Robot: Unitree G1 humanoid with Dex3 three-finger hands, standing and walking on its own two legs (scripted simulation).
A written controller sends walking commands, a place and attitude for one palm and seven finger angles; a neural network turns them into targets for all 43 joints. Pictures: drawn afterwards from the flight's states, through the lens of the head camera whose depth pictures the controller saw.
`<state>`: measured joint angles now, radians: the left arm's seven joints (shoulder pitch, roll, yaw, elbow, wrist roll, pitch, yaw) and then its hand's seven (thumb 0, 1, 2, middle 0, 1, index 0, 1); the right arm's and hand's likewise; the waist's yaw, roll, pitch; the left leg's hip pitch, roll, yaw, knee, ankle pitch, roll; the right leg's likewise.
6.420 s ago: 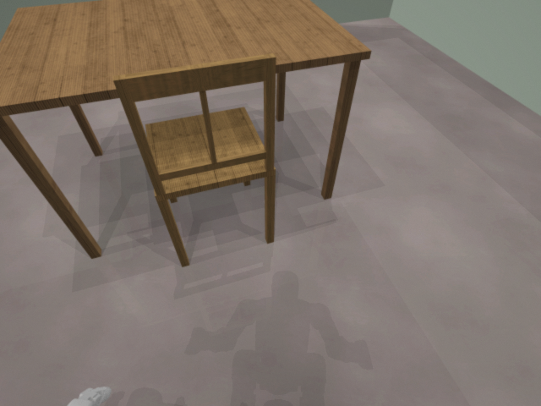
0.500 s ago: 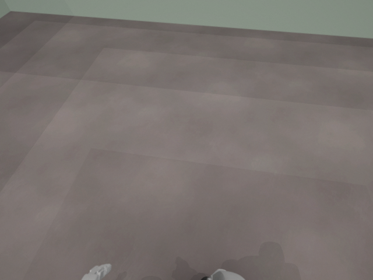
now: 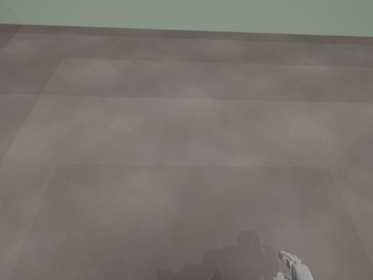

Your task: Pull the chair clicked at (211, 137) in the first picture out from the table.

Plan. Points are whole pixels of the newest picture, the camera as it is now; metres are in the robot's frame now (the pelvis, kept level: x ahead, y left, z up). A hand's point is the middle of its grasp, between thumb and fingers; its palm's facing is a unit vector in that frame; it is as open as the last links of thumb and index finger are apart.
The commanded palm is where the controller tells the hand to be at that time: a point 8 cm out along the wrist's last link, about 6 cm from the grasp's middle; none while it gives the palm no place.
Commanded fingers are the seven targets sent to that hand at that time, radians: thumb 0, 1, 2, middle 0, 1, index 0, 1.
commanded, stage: walk to a spot facing it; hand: left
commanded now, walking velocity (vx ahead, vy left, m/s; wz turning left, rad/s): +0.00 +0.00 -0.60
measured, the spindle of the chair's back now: out of the picture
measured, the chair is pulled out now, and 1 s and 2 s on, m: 0.00 0.00 0.00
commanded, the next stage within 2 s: none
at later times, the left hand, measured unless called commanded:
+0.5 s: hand (140, 253) +0.19 +0.14 -0.16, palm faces -0.37 -0.90 -0.25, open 7.4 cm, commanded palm none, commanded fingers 0.00 0.90 0.90 -0.20 -0.30 -0.20 -0.30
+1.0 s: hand (148, 243) +0.22 +0.13 -0.18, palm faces -0.52 -0.82 -0.22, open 7.4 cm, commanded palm none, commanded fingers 0.00 0.90 0.90 -0.20 -0.30 -0.20 -0.30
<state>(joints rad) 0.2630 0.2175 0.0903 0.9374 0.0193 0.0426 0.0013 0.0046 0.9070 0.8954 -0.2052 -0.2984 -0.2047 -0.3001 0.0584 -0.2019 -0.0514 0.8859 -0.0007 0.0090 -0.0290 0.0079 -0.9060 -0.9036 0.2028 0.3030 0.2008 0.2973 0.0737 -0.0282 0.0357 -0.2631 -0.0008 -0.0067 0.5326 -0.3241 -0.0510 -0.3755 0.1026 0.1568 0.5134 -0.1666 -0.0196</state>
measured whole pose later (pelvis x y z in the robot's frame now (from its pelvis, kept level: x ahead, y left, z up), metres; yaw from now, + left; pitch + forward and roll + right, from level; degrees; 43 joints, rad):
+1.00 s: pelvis +0.05 +0.00 -0.01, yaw -37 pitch +1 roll -1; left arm 0.22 0.24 0.08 0.90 0.01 0.06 0.00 0.01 0.90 0.90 -0.21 -0.30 -0.21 -0.30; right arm 0.11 -0.20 -0.05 0.86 0.00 0.01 -0.02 0.01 -0.90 -0.90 0.20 0.30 0.20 0.30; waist 0.03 -0.03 0.08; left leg -0.34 0.03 0.05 0.61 -0.26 -0.05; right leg -0.28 0.06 0.16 0.62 -0.34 0.02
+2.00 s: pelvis +0.01 +0.00 +0.01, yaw -72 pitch +1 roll +0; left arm 0.25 0.19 0.06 0.93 0.02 0.03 0.00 0.00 0.90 0.90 -0.21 -0.30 -0.21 -0.30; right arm 0.12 -0.24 -0.07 0.90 -0.01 0.05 -0.02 0.01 -0.91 -0.90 0.20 0.30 0.20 0.30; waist 0.03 0.01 0.07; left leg -0.45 0.06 0.00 0.92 -0.39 -0.10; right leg -0.26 0.08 0.10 0.48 -0.23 -0.05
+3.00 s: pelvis -0.05 -0.13 +0.01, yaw -105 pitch +0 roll +0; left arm 0.27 0.18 0.05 1.02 0.01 -0.05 0.00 0.00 0.93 0.89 -0.21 -0.30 -0.21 -0.30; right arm 0.22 -0.22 -0.06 0.96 -0.03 -0.01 0.02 0.01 -0.91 -0.90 0.20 0.30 0.20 0.30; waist -0.03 0.05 0.02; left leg -0.61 0.17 0.07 1.04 -0.21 -0.09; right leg -0.07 0.02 -0.06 0.38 -0.31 -0.05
